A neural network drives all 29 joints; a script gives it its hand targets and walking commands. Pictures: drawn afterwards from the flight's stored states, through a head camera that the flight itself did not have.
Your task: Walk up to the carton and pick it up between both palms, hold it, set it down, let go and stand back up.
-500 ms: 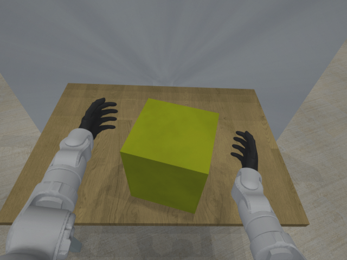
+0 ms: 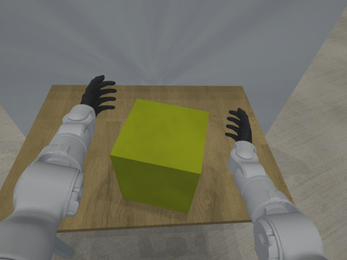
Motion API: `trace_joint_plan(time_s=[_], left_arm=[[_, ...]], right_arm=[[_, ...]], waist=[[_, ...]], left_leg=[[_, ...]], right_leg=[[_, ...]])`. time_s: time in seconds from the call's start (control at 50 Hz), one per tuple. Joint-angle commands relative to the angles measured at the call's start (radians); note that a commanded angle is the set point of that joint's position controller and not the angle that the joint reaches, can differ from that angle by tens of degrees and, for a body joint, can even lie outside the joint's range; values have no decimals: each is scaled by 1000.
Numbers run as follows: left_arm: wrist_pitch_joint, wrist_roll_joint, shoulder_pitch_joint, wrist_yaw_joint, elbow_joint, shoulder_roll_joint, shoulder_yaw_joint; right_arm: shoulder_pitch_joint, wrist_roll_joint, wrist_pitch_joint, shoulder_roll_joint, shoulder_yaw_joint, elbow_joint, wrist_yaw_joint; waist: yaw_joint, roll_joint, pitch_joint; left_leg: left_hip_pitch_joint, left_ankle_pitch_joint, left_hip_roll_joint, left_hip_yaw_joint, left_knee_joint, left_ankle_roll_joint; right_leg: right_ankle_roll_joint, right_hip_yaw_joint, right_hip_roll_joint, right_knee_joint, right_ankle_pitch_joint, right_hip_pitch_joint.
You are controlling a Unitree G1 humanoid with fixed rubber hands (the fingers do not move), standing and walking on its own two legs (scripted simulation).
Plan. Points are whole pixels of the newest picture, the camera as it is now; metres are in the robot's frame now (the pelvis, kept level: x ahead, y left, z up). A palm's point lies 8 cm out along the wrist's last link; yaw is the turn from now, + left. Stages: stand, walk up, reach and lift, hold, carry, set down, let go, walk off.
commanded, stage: reach and lift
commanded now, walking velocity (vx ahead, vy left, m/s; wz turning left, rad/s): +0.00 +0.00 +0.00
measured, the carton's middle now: (163, 158) +0.42 -0.01 -0.06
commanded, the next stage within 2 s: none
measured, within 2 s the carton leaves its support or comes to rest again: neither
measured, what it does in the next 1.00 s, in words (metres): stands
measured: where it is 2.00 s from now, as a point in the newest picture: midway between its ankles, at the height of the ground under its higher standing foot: outside the picture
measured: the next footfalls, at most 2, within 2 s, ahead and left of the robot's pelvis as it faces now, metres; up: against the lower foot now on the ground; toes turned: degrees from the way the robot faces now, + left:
none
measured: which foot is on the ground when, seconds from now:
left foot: down 0.00-1.00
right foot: down 0.00-1.00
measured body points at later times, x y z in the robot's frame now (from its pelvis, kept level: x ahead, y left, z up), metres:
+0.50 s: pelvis +0.00 +0.02 -0.02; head +0.11 +0.05 +0.42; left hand +0.48 +0.16 -0.01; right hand +0.37 -0.19 -0.03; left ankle +0.01 +0.13 -0.73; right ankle +0.01 -0.16 -0.73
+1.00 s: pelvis -0.01 +0.03 -0.03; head +0.13 +0.07 +0.40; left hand +0.48 +0.13 -0.03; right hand +0.36 -0.19 -0.04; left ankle +0.01 +0.13 -0.73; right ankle +0.01 -0.16 -0.73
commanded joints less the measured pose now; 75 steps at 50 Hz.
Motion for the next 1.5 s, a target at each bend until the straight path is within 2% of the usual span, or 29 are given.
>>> trace_joint_plan(time_s=[0.0, 0.06, 0.08, 0.18, 0.2, 0.22, 0.28, 0.32, 0.42, 0.5, 0.52, 0.54, 0.56, 0.62, 0.64, 0.66, 0.72, 0.76, 0.8, 0.88, 0.92, 0.94, 0.98, 1.1, 1.14, 1.22, 1.34, 1.42, 1.48], left_arm=[[-92, -75, -501, 13, -24, 113, -69], [-119, -47, -453, 0, -6, 76, -93], [-143, -51, -486, 14, -38, 102, -64], [-207, -39, -470, 14, 3, 42, -95], [-212, -31, -430, 17, 31, 59, -68], [-219, -40, -470, 13, 58, 55, -96], [-269, -24, -464, 31, 26, 46, -57], [-289, 5, -474, 34, 31, 20, -60], [-349, 61, -434, 39, 57, -9, -26], [-378, 109, -519, 68, -103, -48, -15], [-383, 111, -455, 62, -58, -73, -3], [-390, 130, -431, 64, -31, -63, 15], [-415, 122, -469, 66, -139, -61, 25], [-423, 132, -527, 74, -101, -57, 29], [-425, 143, -506, 79, -99, -62, 53], [-426, 130, -446, 79, -81, -51, 57], [-413, 162, -472, 88, -74, -86, 38], [-411, 145, -469, 84, -76, -94, 35], [-413, 185, -480, 75, -41, -84, 77], [-421, 174, -503, 61, -75, -130, 60], [-410, 226, -487, 46, 8, -162, 111], [-416, 221, -500, 38, -8, -182, 93], [-417, 294, -497, 23, 22, -215, 162], [-409, 559, -436, 38, 48, -354, 354], [-413, 596, -411, 30, 95, -467, 354], [-445, 647, -453, 2, 137, -602, 377], [-470, 737, -428, -3, 297, -687, 409], [-496, 710, -404, -11, 278, -784, 362], [-485, 737, -404, -27, 317, -808, 366]], right_arm=[[-520, 118, -66, -148, -4, -95, 27], [-489, 104, -134, -146, -26, -82, 17], [-523, 95, -150, -126, -32, -111, 16], [-473, 86, -213, -113, -62, 26, 29], [-462, 95, -230, -115, -44, -8, 28], [-497, 81, -227, -114, -59, 15, 25], [-462, 71, -274, -108, -58, 39, 42], [-451, 49, -305, -101, -103, 105, 51], [-399, 26, -389, -93, -132, 167, 70], [-450, 7, -479, -127, -191, 136, 89], [-434, 5, -482, -106, -144, 149, 103], [-394, -13, -502, -122, -186, 197, 101], [-411, -21, -516, -110, -185, 121, 97], [-511, -19, -522, -133, -212, 100, 124], [-449, -40, -524, -135, -226, 133, 119], [-448, -24, -525, -134, -193, 101, 129], [-432, -53, -527, -152, -251, 182, 121], [-455, -46, -526, -115, -204, 100, 120], [-419, -50, -522, -135, -235, 209, 123], [-453, -75, -522, -64, -227, 146, 132], [-465, -132, -510, -20, -263, 158, 140], [-492, -149, -523, -17, -284, 134, 141], [-550, -239, -530, 35, -328, 125, 159], [-515, -502, -601, 171, -506, 233, 179], [-547, -563, -623, 241, -522, 225, 190], [-555, -603, -639, 445, -440, 225, 247], [-531, -717, -646, 459, -507, 293, 270], [-575, -695, -657, 543, -438, 294, 302], [-559, -707, -645, 552, -473, 330, 300]], waist=[[-61, 121, -557], [-95, 147, -613], [-49, 144, -646], [-80, 180, -670], [-52, 156, -694], [-86, 145, -642], [-53, 154, -744], [-63, 214, -762], [-69, 200, -777], [-49, 345, -987], [-22, 288, -955], [-52, 296, -958], [-48, 289, -1039], [-11, 292, -1026], [-32, 264, -1035], [5, 254, -1008], [-58, 286, -992], [-10, 270, -1022], [-36, 263, -909], [-24, 231, -926], [6, 209, -870], [-38, 197, -896], [-6, 145, -816], [16, 187, -791], [-10, 172, -778], [48, 202, -797], [-7, 212, -713], [38, 220, -751], [5, 228, -654]], left_leg=[[188, 354, -22, 74, -12, -52], [208, 399, -20, 71, 13, -72], [150, 391, -30, 90, 32, -70], [197, 435, -6, 55, 88, -96], [174, 431, -13, 71, 93, -86], [126, 374, -13, 73, 95, -81], [129, 397, -15, 64, 122, -83], [146, 439, -10, 61, 143, -114], [97, 453, -9, 60, 188, -109], [218, 701, 1, 45, 242, -170], [195, 680, 1, 57, 241, -156], [181, 728, 9, 49, 248, -170], [199, 740, 1, 48, 265, -162], [180, 645, 5, 37, 253, -157], [179, 632, 3, 26, 246, -153], [176, 654, 3, 49, 258, -145], [208, 610, 11, 12, 239, -159], [197, 665, 10, 38, 257, -151], [171, 628, -2, 40, 238, -154], [145, 574, -3, 63, 236, -135], [112, 458, -3, 56, 203, -116], [115, 428, -4, 53, 207, -115], [71, 385, -8, 69, 180, -98], [149, 501, 0, 99, 150, -125], [177, 514, 10, 85, 144, -133], [196, 599, 1, 123, 131, -128], [201, 564, 18, 84, 109, -143], [251, 626, 29, 77, 118, -150], [203, 568, 19, 79, 111, -145]], right_leg=[[-43, -93, 53, -52, 443, 78], [-43, -100, 53, -40, 474, 53], [-41, -88, 49, -21, 480, 80], [-50, -109, 57, 0, 421, -82], [-48, -98, 57, -1, 431, -52], [-43, -115, 53, 14, 392, -93], [-43, -109, 63, 40, 387, -136], [-58, -130, 64, 48, 328, -227], [-52, -136, 71, 75, 333, -272], [-66, -147, 96, 75, 401, -369], [-58, -154, 98, 74, 398, -354], [-70, -153, 101, 71, 439, -371], [-55, -151, 104, 93, 481, -346], [-59, -156, 101, 97, 374, -410], [-58, -153, 110, 95, 386, -385], [-57, -150, 101, 110, 395, -386], [-60, -157, 117, 100, 352, -426], [-57, -152, 110, 96, 390, -435], [-59, -147, 101, 82, 345, -404], [-45, -156, 96, 94, 323, -405], [-53, -144, 86, 80, 242, -423], [-46, -153, 85, 89, 263, -410], [-43, -164, 82, 83, 222, -395], [-50, -181, 90, 39, 275, -355], [-52, -191, 99, 27, 301, -327], [-57, -190, 94, -2, 309, -275], [-72, -207, 101, -17, 300, -282], [-82, -214, 105, -13, 304, -318], [-87, -218, 106, -23, 275, -334]])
